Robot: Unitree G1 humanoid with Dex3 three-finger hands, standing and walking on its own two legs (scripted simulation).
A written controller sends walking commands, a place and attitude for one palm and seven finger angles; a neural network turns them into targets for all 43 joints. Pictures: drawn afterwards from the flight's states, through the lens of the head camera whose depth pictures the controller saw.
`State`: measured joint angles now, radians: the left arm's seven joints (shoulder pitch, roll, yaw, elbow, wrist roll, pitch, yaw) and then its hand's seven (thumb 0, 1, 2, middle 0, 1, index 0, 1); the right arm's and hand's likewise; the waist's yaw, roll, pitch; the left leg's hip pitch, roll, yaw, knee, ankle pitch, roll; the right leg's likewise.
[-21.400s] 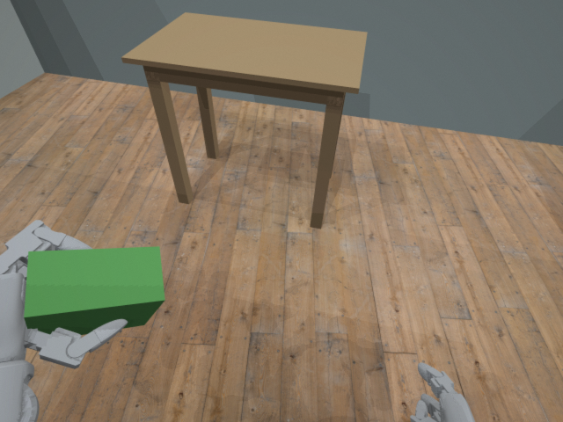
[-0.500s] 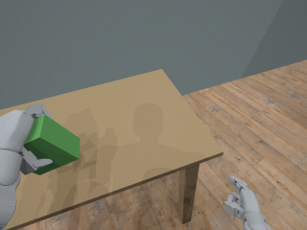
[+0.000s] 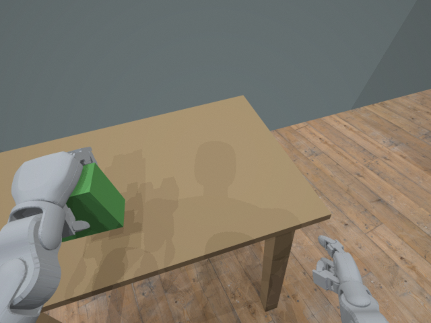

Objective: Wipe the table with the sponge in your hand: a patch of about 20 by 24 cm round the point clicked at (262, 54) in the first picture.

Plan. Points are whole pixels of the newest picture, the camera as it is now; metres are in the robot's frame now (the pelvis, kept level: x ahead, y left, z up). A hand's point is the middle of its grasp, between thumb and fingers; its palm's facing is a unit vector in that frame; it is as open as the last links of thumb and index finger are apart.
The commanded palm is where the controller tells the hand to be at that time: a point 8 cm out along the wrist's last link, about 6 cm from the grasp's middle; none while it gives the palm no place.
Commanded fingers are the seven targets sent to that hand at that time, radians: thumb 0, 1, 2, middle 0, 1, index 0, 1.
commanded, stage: turn the palm down, sponge in hand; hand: left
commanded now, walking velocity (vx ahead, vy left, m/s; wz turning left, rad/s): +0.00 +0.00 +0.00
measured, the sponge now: (83, 209) +0.24 +0.28 +0.12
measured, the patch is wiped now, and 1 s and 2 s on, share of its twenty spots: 0.00 0.00 0.00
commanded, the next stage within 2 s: move the sponge above the wiping area in 0.40 s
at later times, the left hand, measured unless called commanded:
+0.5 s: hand (78, 197) +0.24 +0.27 +0.16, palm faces +0.12 -0.04 -0.99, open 10.2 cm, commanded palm +0.19 +0.27 +0.23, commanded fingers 0.00 0.10 1.30 -1.20 -1.60 -1.20 -1.60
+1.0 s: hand (83, 201) +0.24 +0.27 +0.15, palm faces +0.10 -0.06 -0.99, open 10.2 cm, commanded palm +0.20 +0.26 +0.21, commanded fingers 0.00 0.10 1.30 -1.20 -1.60 -1.20 -1.60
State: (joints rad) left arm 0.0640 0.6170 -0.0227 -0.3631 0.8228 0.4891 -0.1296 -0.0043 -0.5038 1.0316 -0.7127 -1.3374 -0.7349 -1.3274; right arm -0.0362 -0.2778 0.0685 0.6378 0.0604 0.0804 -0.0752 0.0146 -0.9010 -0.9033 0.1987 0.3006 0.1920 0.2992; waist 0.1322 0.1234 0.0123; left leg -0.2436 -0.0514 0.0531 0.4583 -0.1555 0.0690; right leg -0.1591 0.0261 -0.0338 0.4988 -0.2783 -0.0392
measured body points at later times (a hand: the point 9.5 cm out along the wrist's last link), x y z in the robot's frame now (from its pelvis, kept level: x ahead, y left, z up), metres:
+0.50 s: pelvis +0.00 -0.02 +0.00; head -0.02 -0.07 +0.45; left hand +0.22 +0.27 +0.22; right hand +0.27 -0.19 -0.07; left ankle +0.06 +0.07 -0.74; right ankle +0.00 -0.10 -0.74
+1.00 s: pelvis +0.01 -0.02 +0.00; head +0.00 -0.08 +0.45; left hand +0.23 +0.27 +0.20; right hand +0.28 -0.22 -0.07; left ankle +0.06 +0.07 -0.74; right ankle +0.00 -0.10 -0.74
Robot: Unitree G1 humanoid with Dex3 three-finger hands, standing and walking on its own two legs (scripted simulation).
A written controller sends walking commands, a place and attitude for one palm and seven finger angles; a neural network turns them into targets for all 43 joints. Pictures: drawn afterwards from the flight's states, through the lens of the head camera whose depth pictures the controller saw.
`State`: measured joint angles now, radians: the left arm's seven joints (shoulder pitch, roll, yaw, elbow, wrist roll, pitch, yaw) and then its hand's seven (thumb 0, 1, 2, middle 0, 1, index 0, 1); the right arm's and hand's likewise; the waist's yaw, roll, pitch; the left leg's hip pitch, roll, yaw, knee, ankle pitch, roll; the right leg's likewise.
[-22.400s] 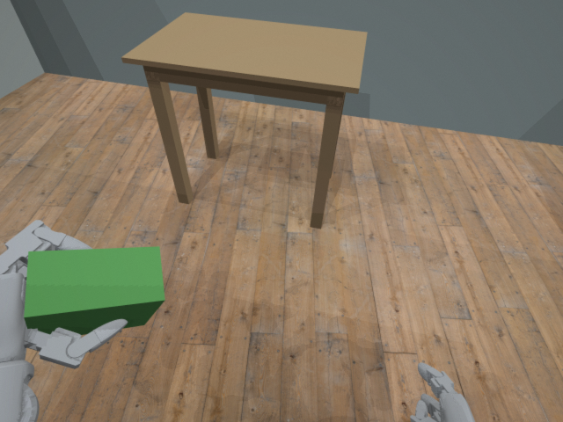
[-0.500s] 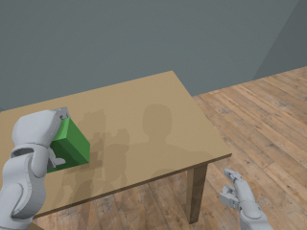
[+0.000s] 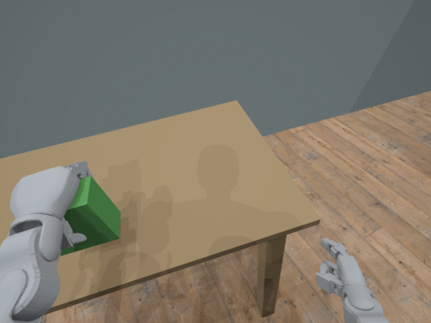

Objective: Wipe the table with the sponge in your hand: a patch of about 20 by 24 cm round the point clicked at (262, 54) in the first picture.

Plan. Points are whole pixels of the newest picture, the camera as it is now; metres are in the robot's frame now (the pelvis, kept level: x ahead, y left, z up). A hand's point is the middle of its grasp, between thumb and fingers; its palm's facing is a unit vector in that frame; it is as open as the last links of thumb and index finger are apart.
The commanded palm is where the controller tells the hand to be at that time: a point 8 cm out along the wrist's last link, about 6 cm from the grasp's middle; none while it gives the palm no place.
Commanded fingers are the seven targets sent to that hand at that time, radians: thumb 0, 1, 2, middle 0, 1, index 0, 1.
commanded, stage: move the sponge above the wiping area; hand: left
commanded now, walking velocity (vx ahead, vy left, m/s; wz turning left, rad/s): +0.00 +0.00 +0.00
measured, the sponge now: (79, 223) +0.22 +0.30 +0.10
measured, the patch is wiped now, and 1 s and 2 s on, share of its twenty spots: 0.00 0.00 0.00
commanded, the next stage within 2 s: lower the sponge onto the table in 1.98 s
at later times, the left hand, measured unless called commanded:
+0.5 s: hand (84, 212) +0.23 +0.28 +0.13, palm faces +0.05 -0.08 -1.00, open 10.2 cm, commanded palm +0.20 +0.28 +0.19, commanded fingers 0.00 0.10 1.30 -1.20 -1.60 -1.20 -1.60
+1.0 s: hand (89, 214) +0.24 +0.28 +0.11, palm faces +0.06 -0.08 -1.00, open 10.2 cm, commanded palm +0.20 +0.27 +0.18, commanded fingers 0.00 0.10 1.30 -1.20 -1.60 -1.20 -1.60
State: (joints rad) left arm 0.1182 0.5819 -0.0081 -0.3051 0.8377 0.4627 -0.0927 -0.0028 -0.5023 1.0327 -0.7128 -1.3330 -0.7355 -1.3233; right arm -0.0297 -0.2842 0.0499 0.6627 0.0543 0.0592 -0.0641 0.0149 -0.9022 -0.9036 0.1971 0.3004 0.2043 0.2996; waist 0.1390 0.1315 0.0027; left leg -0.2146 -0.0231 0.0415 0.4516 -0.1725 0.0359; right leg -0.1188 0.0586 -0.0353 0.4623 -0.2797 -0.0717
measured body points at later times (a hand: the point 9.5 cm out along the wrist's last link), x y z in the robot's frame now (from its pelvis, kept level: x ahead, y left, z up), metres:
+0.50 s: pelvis +0.01 +0.01 +0.00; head -0.01 -0.05 +0.45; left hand +0.23 +0.28 +0.18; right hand +0.27 -0.18 -0.07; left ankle +0.05 +0.10 -0.74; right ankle -0.01 -0.07 -0.74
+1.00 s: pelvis +0.00 +0.01 +0.00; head -0.01 -0.04 +0.45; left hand +0.23 +0.28 +0.17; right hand +0.27 -0.18 -0.07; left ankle +0.05 +0.10 -0.74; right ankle -0.01 -0.07 -0.74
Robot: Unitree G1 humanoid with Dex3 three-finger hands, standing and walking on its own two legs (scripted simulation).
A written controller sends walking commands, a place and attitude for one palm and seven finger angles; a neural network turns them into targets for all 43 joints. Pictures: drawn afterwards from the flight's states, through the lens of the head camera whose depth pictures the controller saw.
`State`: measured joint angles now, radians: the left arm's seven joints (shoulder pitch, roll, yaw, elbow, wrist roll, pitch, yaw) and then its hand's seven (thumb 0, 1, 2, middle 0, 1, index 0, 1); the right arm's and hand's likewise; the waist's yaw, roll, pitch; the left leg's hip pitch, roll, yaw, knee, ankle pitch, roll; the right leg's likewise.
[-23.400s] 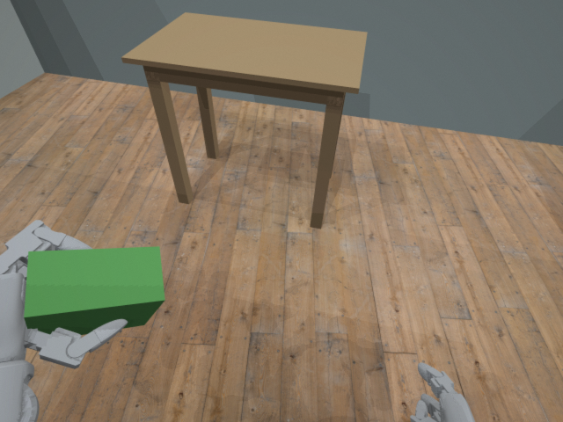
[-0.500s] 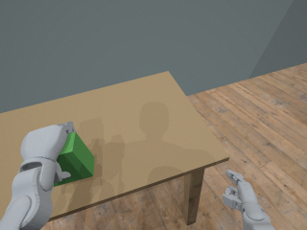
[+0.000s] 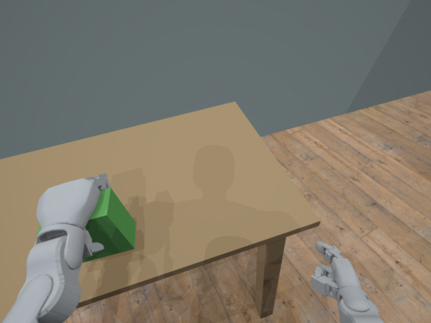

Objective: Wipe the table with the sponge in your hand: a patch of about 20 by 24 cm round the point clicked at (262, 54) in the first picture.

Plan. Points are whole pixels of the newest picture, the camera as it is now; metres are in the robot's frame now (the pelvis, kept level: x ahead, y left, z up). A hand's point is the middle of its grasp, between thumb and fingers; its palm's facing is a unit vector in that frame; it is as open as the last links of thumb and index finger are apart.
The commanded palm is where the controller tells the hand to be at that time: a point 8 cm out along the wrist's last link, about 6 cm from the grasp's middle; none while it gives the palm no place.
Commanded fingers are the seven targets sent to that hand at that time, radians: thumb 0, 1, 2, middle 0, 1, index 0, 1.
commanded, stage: move the sponge above the wiping area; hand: left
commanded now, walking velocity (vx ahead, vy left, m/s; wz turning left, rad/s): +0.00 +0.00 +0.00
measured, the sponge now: (97, 232) +0.23 +0.27 +0.07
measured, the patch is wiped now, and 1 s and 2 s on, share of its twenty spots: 0.00 0.00 0.00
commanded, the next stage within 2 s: lower the sponge onto the table in 0.98 s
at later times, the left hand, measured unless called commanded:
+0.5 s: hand (84, 225) +0.22 +0.28 +0.10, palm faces +0.03 -0.09 -1.00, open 10.2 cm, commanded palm +0.19 +0.28 +0.17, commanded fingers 0.00 0.10 1.30 -1.20 -1.60 -1.20 -1.60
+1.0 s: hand (86, 218) +0.23 +0.28 +0.11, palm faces +0.07 -0.09 -0.99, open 10.2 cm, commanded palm +0.19 +0.27 +0.17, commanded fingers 0.00 0.10 1.30 -1.20 -1.60 -1.20 -1.60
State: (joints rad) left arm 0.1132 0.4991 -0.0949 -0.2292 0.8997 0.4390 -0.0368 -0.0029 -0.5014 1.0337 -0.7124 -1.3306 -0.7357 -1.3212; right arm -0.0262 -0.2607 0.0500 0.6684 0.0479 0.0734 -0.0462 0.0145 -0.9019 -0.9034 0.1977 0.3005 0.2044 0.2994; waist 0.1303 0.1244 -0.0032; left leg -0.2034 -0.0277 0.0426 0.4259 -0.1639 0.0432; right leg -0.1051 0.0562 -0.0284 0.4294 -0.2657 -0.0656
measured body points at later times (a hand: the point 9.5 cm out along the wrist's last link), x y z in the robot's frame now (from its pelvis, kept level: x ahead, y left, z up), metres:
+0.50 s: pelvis +0.00 +0.00 +0.00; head -0.02 -0.05 +0.45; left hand +0.22 +0.28 +0.15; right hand +0.26 -0.20 -0.08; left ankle +0.05 +0.09 -0.74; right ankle -0.02 -0.08 -0.74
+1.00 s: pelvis +0.00 +0.01 +0.00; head -0.02 -0.04 +0.45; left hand +0.22 +0.28 +0.16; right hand +0.26 -0.18 -0.08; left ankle +0.05 +0.09 -0.74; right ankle -0.02 -0.08 -0.74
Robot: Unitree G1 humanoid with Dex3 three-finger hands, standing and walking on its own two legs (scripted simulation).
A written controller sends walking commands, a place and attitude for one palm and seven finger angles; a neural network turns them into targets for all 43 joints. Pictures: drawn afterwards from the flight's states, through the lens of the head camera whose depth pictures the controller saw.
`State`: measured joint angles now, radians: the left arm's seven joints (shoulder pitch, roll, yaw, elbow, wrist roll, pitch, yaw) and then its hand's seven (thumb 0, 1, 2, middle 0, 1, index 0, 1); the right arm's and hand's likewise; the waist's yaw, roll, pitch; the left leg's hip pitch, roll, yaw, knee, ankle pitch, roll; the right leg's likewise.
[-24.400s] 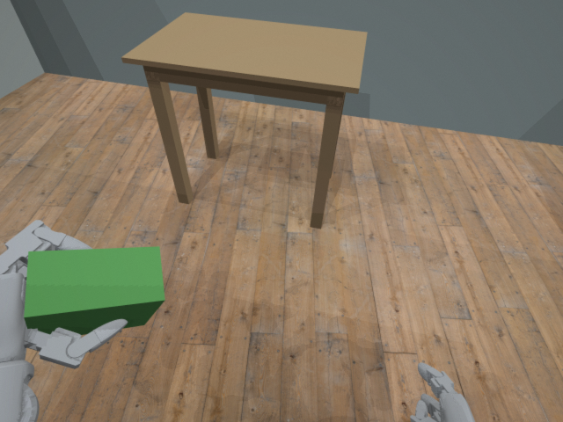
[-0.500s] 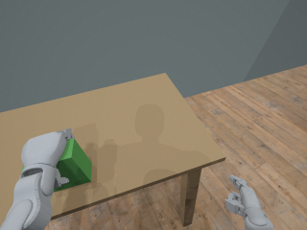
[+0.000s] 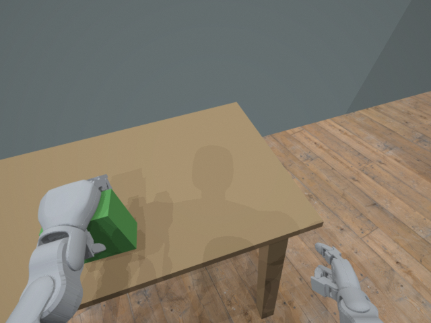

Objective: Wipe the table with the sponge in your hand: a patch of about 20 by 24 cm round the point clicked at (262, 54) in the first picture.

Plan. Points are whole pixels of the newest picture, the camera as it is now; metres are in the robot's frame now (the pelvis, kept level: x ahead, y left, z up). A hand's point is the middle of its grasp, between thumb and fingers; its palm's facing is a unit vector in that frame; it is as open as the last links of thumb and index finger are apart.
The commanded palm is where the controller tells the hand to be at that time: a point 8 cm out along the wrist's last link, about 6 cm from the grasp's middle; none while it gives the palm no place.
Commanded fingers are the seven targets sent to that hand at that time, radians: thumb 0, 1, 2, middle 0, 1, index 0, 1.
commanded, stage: lower the sponge onto the table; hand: left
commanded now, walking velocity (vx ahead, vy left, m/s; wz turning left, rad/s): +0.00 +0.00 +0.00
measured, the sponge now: (99, 233) +0.23 +0.27 +0.06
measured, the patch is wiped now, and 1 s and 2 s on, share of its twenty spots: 0.00 0.00 0.10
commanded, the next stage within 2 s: wipe forward along the first lane in 1.56 s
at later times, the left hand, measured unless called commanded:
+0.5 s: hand (93, 219) +0.23 +0.27 +0.11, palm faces +0.06 -0.09 -0.99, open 10.2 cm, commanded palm +0.20 +0.26 +0.17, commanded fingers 0.00 0.10 1.30 -1.20 -1.60 -1.20 -1.60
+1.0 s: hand (101, 232) +0.23 +0.26 +0.08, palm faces -0.01 -0.10 -0.99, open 10.2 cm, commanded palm +0.19 +0.26 +0.14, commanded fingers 0.00 0.10 1.30 -1.20 -1.60 -1.20 -1.60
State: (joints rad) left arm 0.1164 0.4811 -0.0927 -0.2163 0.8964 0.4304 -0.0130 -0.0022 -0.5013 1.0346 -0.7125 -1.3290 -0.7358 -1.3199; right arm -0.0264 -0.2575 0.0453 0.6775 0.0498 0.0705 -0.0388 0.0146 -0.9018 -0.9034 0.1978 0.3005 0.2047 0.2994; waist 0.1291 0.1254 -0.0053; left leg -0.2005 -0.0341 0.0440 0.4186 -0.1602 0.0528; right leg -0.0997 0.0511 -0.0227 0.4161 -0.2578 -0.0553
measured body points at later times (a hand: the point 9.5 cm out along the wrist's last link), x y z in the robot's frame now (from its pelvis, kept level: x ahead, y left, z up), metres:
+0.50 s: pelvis +0.00 -0.01 +0.00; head -0.02 -0.06 +0.45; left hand +0.23 +0.27 +0.16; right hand +0.26 -0.19 -0.08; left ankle +0.05 +0.08 -0.74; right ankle -0.02 -0.09 -0.74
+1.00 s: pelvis +0.00 -0.02 +0.00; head -0.02 -0.07 +0.45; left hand +0.22 +0.26 +0.13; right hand +0.26 -0.22 -0.08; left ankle +0.05 +0.08 -0.74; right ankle -0.02 -0.09 -0.74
